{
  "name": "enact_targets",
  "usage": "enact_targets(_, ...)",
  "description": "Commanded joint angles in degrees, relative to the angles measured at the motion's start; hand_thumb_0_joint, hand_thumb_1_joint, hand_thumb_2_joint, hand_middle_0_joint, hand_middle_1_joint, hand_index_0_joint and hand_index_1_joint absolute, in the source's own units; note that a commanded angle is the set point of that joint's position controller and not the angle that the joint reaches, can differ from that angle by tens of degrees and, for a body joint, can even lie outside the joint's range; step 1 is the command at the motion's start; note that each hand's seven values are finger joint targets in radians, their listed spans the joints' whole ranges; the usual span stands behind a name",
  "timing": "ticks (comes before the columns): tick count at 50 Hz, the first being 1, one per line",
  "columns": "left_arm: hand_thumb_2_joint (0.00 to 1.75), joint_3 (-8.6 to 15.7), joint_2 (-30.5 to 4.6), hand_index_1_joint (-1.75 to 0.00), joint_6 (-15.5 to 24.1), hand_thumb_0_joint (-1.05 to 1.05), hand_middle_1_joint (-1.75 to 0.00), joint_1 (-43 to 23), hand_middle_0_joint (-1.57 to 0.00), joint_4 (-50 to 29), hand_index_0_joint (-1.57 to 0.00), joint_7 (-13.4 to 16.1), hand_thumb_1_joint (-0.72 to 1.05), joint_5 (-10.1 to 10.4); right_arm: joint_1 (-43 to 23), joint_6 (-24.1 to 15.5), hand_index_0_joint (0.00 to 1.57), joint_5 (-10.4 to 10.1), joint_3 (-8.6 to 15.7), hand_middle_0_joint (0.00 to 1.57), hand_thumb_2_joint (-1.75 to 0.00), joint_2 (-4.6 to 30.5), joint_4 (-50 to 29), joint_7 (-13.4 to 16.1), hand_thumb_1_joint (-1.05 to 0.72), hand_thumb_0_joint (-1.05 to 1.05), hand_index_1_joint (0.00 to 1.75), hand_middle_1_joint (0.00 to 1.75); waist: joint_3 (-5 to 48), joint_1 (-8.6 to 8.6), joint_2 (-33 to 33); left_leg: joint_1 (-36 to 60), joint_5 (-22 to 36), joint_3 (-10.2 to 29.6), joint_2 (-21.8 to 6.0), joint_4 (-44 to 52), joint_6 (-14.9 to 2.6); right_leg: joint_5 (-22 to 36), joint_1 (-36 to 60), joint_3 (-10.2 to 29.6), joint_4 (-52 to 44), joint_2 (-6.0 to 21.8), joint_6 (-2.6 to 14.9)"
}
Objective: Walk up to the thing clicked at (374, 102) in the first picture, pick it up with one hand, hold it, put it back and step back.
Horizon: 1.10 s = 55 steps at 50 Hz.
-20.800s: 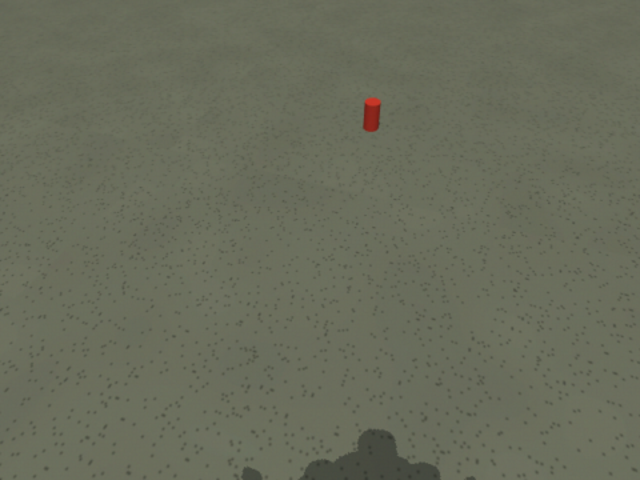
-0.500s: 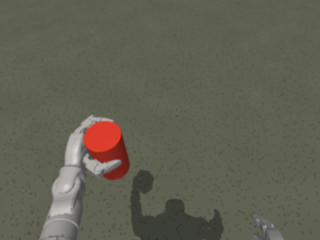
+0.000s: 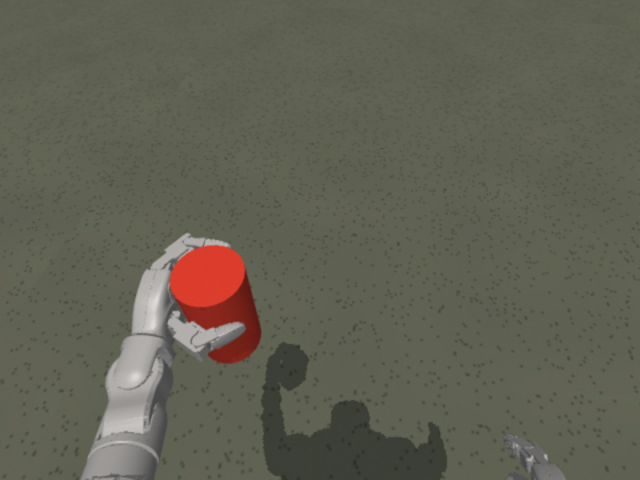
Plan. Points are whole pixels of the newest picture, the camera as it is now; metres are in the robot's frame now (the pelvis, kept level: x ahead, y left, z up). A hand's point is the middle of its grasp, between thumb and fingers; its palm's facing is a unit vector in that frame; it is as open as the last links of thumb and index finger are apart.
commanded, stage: hold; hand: left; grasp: from the side
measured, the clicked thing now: (221, 308) +0.32 +0.16 +0.02
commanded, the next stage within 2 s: crouch in 0.22 s
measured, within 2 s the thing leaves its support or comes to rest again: neither
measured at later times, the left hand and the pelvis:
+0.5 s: hand (213, 303) +0.32 +0.17 +0.04, palm faces +0.00 -1.00 +0.00, open 11.4 cm; pelvis -0.01 +0.00 +0.00, yaw +0 degrees
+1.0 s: hand (241, 353) +0.35 +0.17 -0.19, palm faces -0.01 -1.00 -0.01, open 11.4 cm; pelvis -0.04 +0.00 -0.17, yaw -1 degrees
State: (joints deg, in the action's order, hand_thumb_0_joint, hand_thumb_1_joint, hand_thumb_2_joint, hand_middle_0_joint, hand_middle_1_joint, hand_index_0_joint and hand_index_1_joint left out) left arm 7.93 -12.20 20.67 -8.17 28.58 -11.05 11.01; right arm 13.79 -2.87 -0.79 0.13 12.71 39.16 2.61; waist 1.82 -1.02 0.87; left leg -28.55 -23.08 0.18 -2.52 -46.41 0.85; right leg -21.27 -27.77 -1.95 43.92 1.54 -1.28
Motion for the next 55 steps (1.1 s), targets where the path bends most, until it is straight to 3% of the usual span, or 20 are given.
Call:
enact_targets(1,1.2,3.2,-7.9,-1.42,5.1,0.0,-1.43,-21.9,-1.22,-16.6,-1.24,-0.1,-0.01,1.8,-1.7,-2.5,0.2,-0.2,2.9,0.2,-0.9,7.9,-7.1,0.5,-0.91,0.0,0.3,0.3,15.7,-0.62,1.0,7.7,14.7,-0.3,1.6,6.6,-0.97,15.5,6.3,-0.5,-5.1,-1.6,1.85)
enact_targets(8,1.22,4.7,-8.0,-1.43,5.4,0.0,-1.43,-18.8,-1.21,-13.4,-1.24,0.4,0.01,1.9,-2.2,-2.8,0.2,-0.1,3.0,0.2,-0.9,8.0,-7.0,0.3,-0.91,0.0,0.3,0.3,14.9,0.11,0.4,6.0,11.8,-0.2,1.7,6.9,-0.88,12.4,5.7,-0.7,-5.0,-1.7,2.05)
enact_targets(11,1.22,3.7,-8.4,-1.42,5.9,0.0,-1.43,-18.8,-1.21,-16.4,-1.24,0.1,0.03,1.2,-1.9,-2.7,0.2,0.1,3.0,0.2,-0.9,7.9,-7.5,0.2,-0.91,0.0,0.3,0.3,17.9,0.31,2.4,7.6,14.0,-0.2,1.7,6.6,-0.64,14.2,6.9,-0.6,-4.5,-1.7,2.18)
enact_targets(13,1.22,3.0,-7.1,-1.43,5.6,0.0,-1.43,-16.5,-1.22,-14.6,-1.24,0.1,0.03,1.4,-2.3,-2.5,0.2,-0.1,2.9,0.2,-0.9,7.9,-7.6,0.3,-0.91,0.0,0.3,0.3,16.5,0.24,1.3,7.1,14.1,-0.2,1.7,6.6,-0.61,14.3,6.9,-0.7,-4.7,-1.8,2.15)
enact_targets(15,1.22,3.6,-8.0,-1.43,5.9,0.0,-1.43,-19.8,-1.22,-17.9,-1.25,0.1,0.01,2.1,-2.5,-2.7,0.2,-0.2,2.9,0.2,-0.9,7.9,-7.8,0.1,-0.91,0.0,0.3,0.3,17.6,0.16,1.9,7.6,14.7,-0.3,1.7,6.4,-0.63,15.0,7.4,-0.5,-4.8,-1.7,2.05)
enact_targets(17,1.2,3.6,-8.0,-1.38,5.6,0.0,-1.38,-20.8,-1.23,-17.0,-1.25,0.2,0.15,2.0,-2.3,-2.7,0.2,-0.2,2.7,0.2,-0.9,7.8,-7.4,0.4,-0.86,0.0,0.3,0.3,15.5,-0.52,1.0,6.7,13.0,-0.5,1.7,6.4,-0.92,14.0,6.3,-0.2,-5.4,-1.6,1.79)
enact_targets(22,1.18,3.2,-6.1,-1.34,5.6,0.0,-1.34,-18.0,-1.22,-9.5,-1.23,0.3,0.15,1.3,-2.3,-2.8,0.2,0.0,3.0,0.2,-0.9,7.9,-6.6,0.3,-0.87,0.0,0.3,0.3,11.5,-1.23,-2.2,3.5,10.1,-0.5,1.7,5.8,-1.39,11.6,2.7,-0.3,-5.0,-1.5,1.68)
enact_targets(27,1.18,4.6,-6.2,-1.33,8.6,0.0,-1.34,-19.5,-1.2,-4.7,-1.22,0.2,0.13,1.1,-1.8,-3.0,0.2,0.7,3.5,0.2,-0.9,8.2,-5.9,-0.9,-0.87,0.0,0.3,0.3,12.0,-0.93,-0.9,-1.4,8.7,-0.2,1.8,2.2,-1.19,10.1,-1.1,-0.3,-0.8,-1.5,2.12)
enact_targets(31,1.2,6.3,-8.4,-1.36,13.1,0.0,-1.36,-24.1,-1.22,-3.6,-1.23,-0.2,0.15,0.4,-1.0,-3.4,0.2,1.3,3.8,0.2,-0.9,8.4,-5.5,-1.6,-0.88,0.0,0.3,0.3,17.4,-1.42,1.2,-4.6,8.7,0.4,1.9,-3.1,-1.07,9.8,-6.5,0.0,4.9,-1.4,2.31)
enact_targets(35,1.22,7.5,-8.7,-1.39,18.0,0.0,-1.39,-26.9,-1.24,3.2,-1.25,-2.1,0.15,1.1,0.0,-4.0,0.2,2.0,3.9,0.2,-0.91,8.9,-4.8,-2.0,-0.89,0.0,0.3,0.3,22.0,-3.29,0.6,-12.2,7.4,1.1,2.0,-11.8,-1.43,8.2,-16.1,0.3,12.5,-1.4,2.32)
enact_targets(36,1.22,6.2,-7.4,-1.4,19.2,0.0,-1.4,-27.1,-1.25,5.4,-1.26,-2.6,0.13,0.9,-0.2,-4.3,0.2,2.3,4.0,0.2,-0.91,9.3,-5.0,-2.2,-0.89,0.0,0.3,0.3,22.5,-4.06,-0.5,-15.5,6.9,1.1,2.2,-14.5,-1.69,7.9,-18.4,0.3,14.8,-1.3,2.29)
enact_targets(37,1.21,7.9,-9.4,-1.39,20.7,0.0,-1.39,-28.0,-1.25,6.5,-1.26,-2.8,0.11,0.8,-0.3,-4.4,0.2,2.5,4.1,0.2,-0.91,9.7,-5.1,-2.3,-0.9,0.0,0.3,0.3,24.4,-3.61,-0.5,-19.0,5.7,0.9,2.4,-17.6,-1.95,7.2,-20.5,0.9,17.0,-1.2,2.18)
enact_targets(41,1.22,8.6,-9.7,-1.39,24.7,0.0,-1.39,-28.5,-1.26,10.2,-1.26,-4.0,0.11,1.1,-0.2,-4.7,0.2,3.1,3.3,0.2,-0.91,9.7,-5.5,-3.0,-0.9,0.0,0.3,0.3,31.1,-3.26,1.8,-28.5,4.5,1.7,2.8,-27.0,-1.84,4.8,-29.6,1.8,25.9,-0.8,2.32)
enact_targets(44,1.23,10.9,-12.0,-1.41,26.2,0.0,-1.4,-28.6,-1.26,12.2,-1.27,-3.9,0.09,0.7,-0.3,-4.2,0.2,3.3,3.3,0.2,-0.91,10.9,-6.2,-3.6,-0.9,0.0,0.3,0.3,34.7,-1.94,3.4,-32.7,5.0,2.5,2.7,-31.4,-1.43,3.5,-36.3,0.8,32.4,-1.2,2.87)
enact_targets(45,1.25,9.7,-11.6,-1.41,26.7,0.0,-1.41,-31.8,-1.27,11.8,-1.27,-4.0,0.1,0.2,0.2,-4.0,0.2,3.6,3.1,0.2,-0.91,10.9,-5.4,-3.7,-0.89,0.0,0.3,0.3,37.0,-2.73,5.4,-33.3,5.5,2.6,2.6,-33.0,-1.3,3.4,-38.8,0.7,34.3,-1.1,3.12)
enact_targets(46,1.25,11.8,-13.7,-1.41,27.2,0.0,-1.41,-33.0,-1.27,10.8,-1.28,-3.6,0.09,0.2,0.5,-3.8,0.2,3.7,3.3,0.2,-0.91,11.4,-5.4,-3.7,-0.9,0.0,0.3,0.3,38.7,-2.34,6.3,-34.1,5.2,2.8,2.6,-34.2,-1.17,2.8,-40.3,0.5,36.1,-1.1,3.23)
enact_targets(48,1.25,11.4,-13.3,-1.41,27.5,0.0,-1.39,-34.8,-1.26,10.9,-1.26,-3.0,0.08,-0.1,0.7,-3.5,0.2,4.1,3.4,0.2,-0.91,11.7,-5.3,-3.8,-0.9,0.0,0.3,0.3,41.1,-2.9,5.7,-37.2,5.2,2.8,2.5,-37.3,-1.21,2.6,-42.3,0.7,38.9,-1.1,3.24)
enact_targets(49,1.26,13.2,-14.7,-1.41,27.7,0.0,-1.39,-34.6,-1.25,10.4,-1.25,-2.7,0.08,0.0,0.5,-3.3,0.2,4.1,3.4,0.2,-0.91,11.8,-5.2,-3.9,-0.9,0.0,0.3,0.3,42.5,-2.14,5.9,-37.6,5.6,3.0,2.4,-38.2,-1.14,2.6,-43.6,0.4,40.6,-1.2,3.37)
enact_targets(52,1.26,11.0,-13.3,-1.39,27.7,0.0,-1.38,-39.8,-1.23,9.6,-1.23,-2.6,0.1,-0.4,0.9,-3.0,0.2,4.5,3.6,0.2,-0.91,12.3,-4.0,-4.1,-0.91,0.0,0.3,0.3,46.0,-4.38,6.5,-38.9,6.7,3.2,2.2,-42.9,-1.32,3.4,-48.1,0.1,44.6,-1.5,3.41)
enact_targets(55,1.25,12.2,-15.4,-1.38,27.6,0.0,-1.37,-43.4,-1.23,13.6,-1.23,-2.2,0.1,-1.5,1.5,-2.9,0.2,5.0,3.5,0.2,-0.91,12.3,-2.4,-4.2,-0.91,0.0,0.3,0.3,45.3,-5.9,4.3,-46.2,4.1,2.9,2.4,-47.8,-1.89,2.5,-50.7,0.5,47.7,-1.5,3.07)
